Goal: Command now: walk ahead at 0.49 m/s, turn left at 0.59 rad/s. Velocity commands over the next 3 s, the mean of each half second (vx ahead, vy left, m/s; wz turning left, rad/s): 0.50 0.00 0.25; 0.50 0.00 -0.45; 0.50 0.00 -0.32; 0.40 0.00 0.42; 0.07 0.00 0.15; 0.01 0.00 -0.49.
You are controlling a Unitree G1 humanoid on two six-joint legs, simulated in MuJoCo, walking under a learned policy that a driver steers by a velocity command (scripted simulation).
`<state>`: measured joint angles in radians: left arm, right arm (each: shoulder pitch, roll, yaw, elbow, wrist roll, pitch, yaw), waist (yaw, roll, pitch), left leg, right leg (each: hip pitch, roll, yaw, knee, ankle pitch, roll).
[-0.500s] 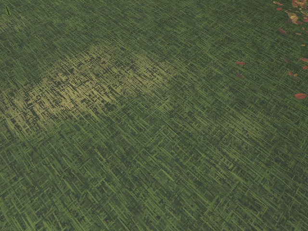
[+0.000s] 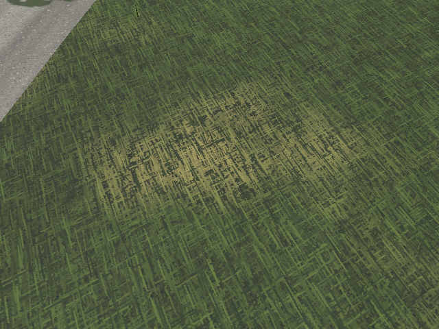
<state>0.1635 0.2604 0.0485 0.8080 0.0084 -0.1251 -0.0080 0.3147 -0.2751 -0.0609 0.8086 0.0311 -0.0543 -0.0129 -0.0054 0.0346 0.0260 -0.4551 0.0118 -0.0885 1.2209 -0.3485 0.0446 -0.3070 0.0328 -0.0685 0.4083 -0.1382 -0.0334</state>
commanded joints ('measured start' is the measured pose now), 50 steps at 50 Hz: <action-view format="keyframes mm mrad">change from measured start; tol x32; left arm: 1 32 88 25 -22 -1 -15 -3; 41 -197 26 7 -125 -30 73 -61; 50 195 185 76 -88 -27 55 -34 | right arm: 1 24 -29 -12 -84 5 5 6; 50 -119 -118 -20 -127 18 -105 10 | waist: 1 2 -105 -41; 15 56 -104 44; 20 -135 186 -464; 38 -63 -1 82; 50 104 -111 -214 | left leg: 1 -187 119 -28 -4 60 -5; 17 160 -20 171 -711 228 80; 20 840 443 -649 -882 183 311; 25 339 260 -83 -1008 315 159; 36 404 258 232 -1103 412 121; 45 537 266 341 -627 1132 48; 46 397 220 352 -383 1004 8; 48 -240 -70 89 228 -264 -74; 50 -376 31 -13 176 -102 -24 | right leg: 1 167 -286 251 -252 65 -169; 17 297 -281 -19 62 574 -96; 21 -461 -61 198 966 -382 4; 41 -458 -122 27 266 89 -37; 46 194 46 -37 151 7 -167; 48 700 -376 923 -60 -137 -444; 50 547 -320 683 -120 -74 -336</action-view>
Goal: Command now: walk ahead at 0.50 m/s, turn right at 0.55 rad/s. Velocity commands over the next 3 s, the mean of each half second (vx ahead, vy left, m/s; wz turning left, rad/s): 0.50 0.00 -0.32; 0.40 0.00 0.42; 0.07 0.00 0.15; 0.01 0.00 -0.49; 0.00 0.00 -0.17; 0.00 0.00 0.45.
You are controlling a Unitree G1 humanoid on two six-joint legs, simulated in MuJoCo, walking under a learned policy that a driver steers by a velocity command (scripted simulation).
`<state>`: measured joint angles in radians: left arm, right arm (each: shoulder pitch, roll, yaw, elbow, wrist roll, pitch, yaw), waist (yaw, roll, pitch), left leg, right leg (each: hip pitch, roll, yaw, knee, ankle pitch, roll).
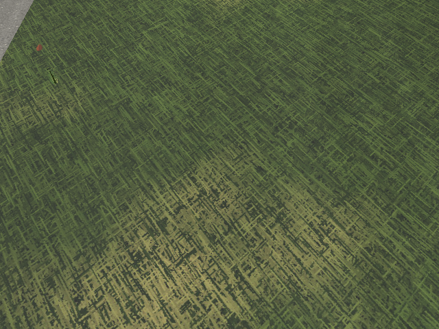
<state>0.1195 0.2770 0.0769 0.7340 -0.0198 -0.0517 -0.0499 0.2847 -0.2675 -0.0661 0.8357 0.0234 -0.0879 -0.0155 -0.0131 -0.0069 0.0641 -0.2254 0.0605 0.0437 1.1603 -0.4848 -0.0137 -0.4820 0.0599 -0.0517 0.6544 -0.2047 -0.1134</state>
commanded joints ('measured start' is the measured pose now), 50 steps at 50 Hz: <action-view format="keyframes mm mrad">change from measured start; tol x32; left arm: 1 160 136 38 -30 -4 -21 8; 50 25 67 -2 -140 26 -5 62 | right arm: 1 -87 -118 -16 -139 3 -73 3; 50 112 -198 -40 -176 2 100 -22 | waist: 1 57 18 -177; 20 24 -119 -93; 23 -23 352 -399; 50 24 -71 -248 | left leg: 1 -549 30 -139 144 104 36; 19 -316 -36 -57 -665 431 62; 21 -18 -48 -53 -684 477 136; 23 546 281 -744 -798 295 375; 33 62 83 -375 -953 546 283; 45 44 -37 -422 -541 680 102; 47 -338 -216 -275 -23 -309 5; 50 -470 -58 -168 144 -69 -64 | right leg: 1 563 -295 545 -365 85 -213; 21 448 -184 259 -25 631 -33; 24 -257 -15 209 659 -326 75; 44 135 -1 127 -257 242 109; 47 808 -529 595 -142 980 -185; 50 521 -407 435 -260 422 -134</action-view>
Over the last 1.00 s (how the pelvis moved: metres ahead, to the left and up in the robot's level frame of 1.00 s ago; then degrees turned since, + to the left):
0.53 0.04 -0.02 -11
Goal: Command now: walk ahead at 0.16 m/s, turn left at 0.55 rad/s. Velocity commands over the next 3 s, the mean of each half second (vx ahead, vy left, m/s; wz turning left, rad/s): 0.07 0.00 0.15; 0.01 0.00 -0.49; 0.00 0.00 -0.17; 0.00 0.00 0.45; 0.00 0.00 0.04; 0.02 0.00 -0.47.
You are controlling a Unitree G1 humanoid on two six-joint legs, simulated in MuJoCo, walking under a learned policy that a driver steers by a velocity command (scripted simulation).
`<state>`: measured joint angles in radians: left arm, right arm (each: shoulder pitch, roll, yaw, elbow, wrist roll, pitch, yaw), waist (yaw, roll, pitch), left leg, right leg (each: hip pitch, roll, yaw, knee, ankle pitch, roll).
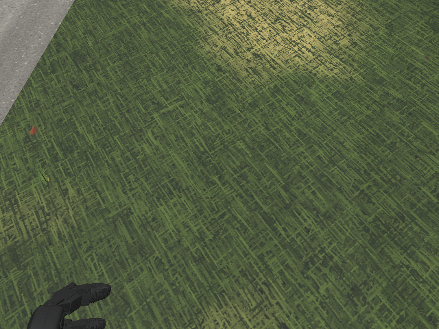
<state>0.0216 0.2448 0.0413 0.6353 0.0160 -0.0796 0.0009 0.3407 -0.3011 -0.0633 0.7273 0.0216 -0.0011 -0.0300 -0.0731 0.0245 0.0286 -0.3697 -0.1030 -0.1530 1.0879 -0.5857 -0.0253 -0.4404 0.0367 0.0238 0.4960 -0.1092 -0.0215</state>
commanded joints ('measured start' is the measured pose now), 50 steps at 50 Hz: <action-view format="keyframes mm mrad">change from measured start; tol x16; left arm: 1 83 95 27 -41 -5 31 11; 32 299 260 77 56 11 88 -8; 50 79 220 75 -45 -51 132 26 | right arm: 1 25 -156 -48 -78 -3 32 -12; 32 -333 -49 -24 -201 -36 13 -33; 50 -141 -71 -49 -105 -13 -33 18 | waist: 1 68 -102 -148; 14 30 -131 -139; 17 139 163 -149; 22 75 193 -28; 29 103 81 -77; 32 165 -308 -93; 35 96 -86 -112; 50 51 -186 -119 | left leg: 1 -300 128 40 197 66 -62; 11 7 145 124 -281 266 -27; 15 312 120 133 -712 482 32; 17 294 408 -98 -717 621 170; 20 159 292 -5 -747 292 133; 28 184 422 12 -611 733 193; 30 78 294 160 -417 506 75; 32 -265 59 152 -10 -97 -34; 34 -305 102 61 144 -33 -22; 50 147 60 105 -704 400 -6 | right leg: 1 363 -341 291 -132 288 -212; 11 192 -292 55 -212 256 -237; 17 33 -84 -47 10 -306 36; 27 12 -70 -61 254 -310 -2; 29 105 -60 -56 95 -115 -36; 32 356 -385 523 -173 427 -338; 38 339 -234 289 -122 357 -214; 50 196 -145 433 -59 57 -134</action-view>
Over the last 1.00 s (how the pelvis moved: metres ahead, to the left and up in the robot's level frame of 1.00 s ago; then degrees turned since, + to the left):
0.53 -0.01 0.01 8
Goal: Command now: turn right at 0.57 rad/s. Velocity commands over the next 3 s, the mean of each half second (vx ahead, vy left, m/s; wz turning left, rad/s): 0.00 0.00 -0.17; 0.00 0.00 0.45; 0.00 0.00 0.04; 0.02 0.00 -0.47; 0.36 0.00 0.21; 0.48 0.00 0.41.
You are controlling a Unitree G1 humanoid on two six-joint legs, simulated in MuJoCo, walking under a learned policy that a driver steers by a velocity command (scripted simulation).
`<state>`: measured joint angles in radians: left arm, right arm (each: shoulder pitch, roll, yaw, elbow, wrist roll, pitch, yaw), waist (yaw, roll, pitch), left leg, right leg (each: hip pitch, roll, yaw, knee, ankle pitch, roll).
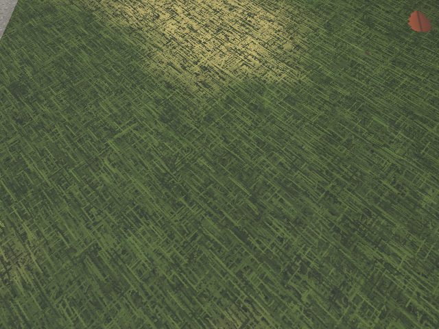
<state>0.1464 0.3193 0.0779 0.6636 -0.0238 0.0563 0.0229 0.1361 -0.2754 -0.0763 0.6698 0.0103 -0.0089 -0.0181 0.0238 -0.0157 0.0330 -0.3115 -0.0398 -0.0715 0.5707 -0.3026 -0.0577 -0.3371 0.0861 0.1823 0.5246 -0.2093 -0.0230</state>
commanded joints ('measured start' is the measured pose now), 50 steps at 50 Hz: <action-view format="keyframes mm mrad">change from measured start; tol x32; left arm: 1 -25 111 30 -78 -5 -5 7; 50 -68 63 24 -13 22 -43 24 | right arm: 1 94 -148 -51 -46 -14 -24 1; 50 77 -199 -26 -138 -1 14 -14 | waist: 1 -39 -69 -142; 3 -8 263 -105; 27 -4 -197 -17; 36 -58 -96 -102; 38 -23 362 -102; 50 -39 123 -117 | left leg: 1 197 124 -72 -225 158 74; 3 157 459 -462 -290 377 334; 17 84 223 -106 -172 374 217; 29 -249 95 37 416 -298 38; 36 51 31 168 -1 67 70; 39 277 446 -535 -220 707 428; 50 238 219 -301 -239 348 280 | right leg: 1 -1 -142 224 4 -5 -78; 3 -246 19 -18 466 -450 38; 7 -245 -14 -5 689 -240 102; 17 212 -68 -169 -218 55 61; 34 196 -387 -108 -95 444 -163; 40 -337 -85 -96 761 -471 85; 50 -273 -81 -77 479 -118 125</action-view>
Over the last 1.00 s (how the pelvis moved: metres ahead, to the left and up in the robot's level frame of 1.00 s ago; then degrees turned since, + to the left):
0.06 0.04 0.01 -15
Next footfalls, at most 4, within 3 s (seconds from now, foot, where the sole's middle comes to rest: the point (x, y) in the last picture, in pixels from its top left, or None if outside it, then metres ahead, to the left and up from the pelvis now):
0.02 left None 0.05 0.13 -0.77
0.36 right None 0.00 -0.13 -0.77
0.74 left None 0.02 0.12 -0.77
1.28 right None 0.08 -0.09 -0.77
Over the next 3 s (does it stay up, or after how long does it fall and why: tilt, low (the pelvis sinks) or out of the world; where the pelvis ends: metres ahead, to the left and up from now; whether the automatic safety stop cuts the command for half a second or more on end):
stays up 0.48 0.05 -0.01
